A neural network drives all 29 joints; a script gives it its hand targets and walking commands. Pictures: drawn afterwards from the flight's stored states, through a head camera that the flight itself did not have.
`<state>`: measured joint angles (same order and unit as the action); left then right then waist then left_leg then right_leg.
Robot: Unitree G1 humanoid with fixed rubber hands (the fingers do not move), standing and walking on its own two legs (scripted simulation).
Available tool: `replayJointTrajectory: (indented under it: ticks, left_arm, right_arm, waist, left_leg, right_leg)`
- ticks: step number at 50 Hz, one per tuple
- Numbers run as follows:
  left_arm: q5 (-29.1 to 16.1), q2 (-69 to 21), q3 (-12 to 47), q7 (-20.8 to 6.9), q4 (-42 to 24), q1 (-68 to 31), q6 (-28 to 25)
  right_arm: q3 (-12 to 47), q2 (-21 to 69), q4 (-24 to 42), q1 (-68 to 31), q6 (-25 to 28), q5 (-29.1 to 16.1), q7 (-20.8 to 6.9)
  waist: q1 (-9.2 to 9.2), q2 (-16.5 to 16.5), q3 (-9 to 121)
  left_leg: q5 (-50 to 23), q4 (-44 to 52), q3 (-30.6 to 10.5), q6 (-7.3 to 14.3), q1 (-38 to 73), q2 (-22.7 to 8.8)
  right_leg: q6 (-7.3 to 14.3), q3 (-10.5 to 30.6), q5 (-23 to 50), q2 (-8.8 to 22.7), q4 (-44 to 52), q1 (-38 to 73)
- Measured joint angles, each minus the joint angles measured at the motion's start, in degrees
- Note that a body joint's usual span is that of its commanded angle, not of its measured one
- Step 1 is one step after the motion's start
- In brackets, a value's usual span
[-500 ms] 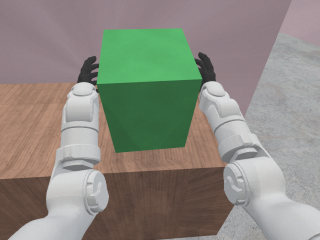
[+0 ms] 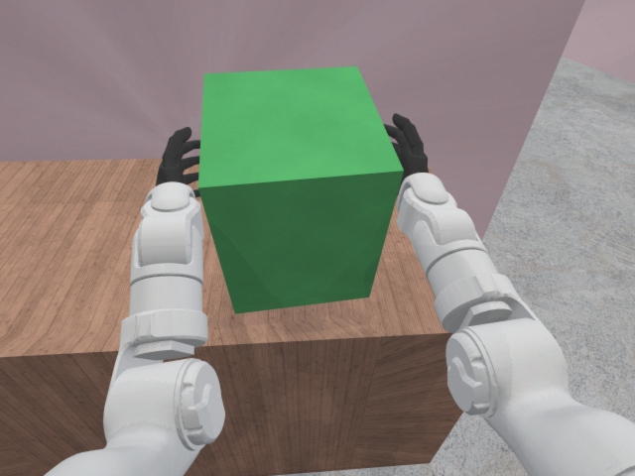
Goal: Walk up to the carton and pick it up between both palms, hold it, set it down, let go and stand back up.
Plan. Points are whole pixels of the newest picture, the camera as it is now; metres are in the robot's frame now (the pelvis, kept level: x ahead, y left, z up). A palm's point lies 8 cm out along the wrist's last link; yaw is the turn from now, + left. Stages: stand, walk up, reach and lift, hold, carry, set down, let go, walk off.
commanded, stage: set down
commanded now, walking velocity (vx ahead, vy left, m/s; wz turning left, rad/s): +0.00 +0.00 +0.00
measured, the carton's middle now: (293, 195) +0.43 +0.02 +0.17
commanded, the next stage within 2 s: none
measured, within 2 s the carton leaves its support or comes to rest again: rests again in 1.92 s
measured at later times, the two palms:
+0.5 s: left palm (187, 203) +0.39 +0.16 +0.18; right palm (407, 185) +0.42 -0.13 +0.19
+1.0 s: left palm (198, 219) +0.40 +0.15 +0.15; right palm (402, 194) +0.44 -0.14 +0.15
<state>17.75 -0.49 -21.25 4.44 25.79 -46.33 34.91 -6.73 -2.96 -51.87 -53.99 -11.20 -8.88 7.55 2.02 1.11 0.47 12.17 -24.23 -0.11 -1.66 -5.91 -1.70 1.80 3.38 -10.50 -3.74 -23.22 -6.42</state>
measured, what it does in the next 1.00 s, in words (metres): stands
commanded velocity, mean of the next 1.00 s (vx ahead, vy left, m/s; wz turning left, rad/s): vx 0.00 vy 0.00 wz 0.00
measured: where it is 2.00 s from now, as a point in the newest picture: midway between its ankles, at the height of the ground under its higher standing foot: outside the picture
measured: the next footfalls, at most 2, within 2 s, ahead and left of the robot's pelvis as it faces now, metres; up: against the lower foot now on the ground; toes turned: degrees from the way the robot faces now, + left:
none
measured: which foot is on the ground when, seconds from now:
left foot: down 0.00-1.00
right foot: down 0.00-1.00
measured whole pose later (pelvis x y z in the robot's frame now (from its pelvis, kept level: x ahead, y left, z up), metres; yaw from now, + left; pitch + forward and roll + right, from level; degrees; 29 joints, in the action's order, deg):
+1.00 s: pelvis +0.01 +0.00 +0.00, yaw +0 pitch +1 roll +0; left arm 17.7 -7.8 -21.2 12.1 25.8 -43.1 30.2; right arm -6.7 -7.8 -59.7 -54.0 -4.1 -8.9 0.2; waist -1.0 -0.1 1.3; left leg 12.1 -24.0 -0.1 -1.7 -12.5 -1.7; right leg 1.8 3.3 -10.6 -3.7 -23.2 -13.1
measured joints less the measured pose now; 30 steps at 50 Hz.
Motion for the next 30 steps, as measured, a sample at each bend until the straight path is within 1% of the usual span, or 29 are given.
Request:
replayJointTrajectory:
  ticks: [12,30]
  left_arm:
    - [-0.01,-1.37,0.0,1.73,0.0,0.01,-0.01]
    - [-0.01,-4.04,0.0,4.35,0.0,1.59,-1.46]
  right_arm:
    - [0.0,-0.98,-2.51,0.0,2.14,0.0,-1.53]
    - [0.0,-2.72,-4.83,0.0,3.65,0.0,-4.03]
  waist:
    - [-0.07,0.0,-0.28]
    - [-1.67,0.0,-0.3]
  left_leg:
    - [0.0,0.03,0.0,0.0,-0.8,0.0]
    - [0.0,0.22,0.0,0.0,-2.68,-0.01]
  right_leg:
    - [0.0,-0.01,-0.03,0.0,0.0,-0.81]
    - [0.0,-0.03,-0.15,0.0,0.0,-2.78]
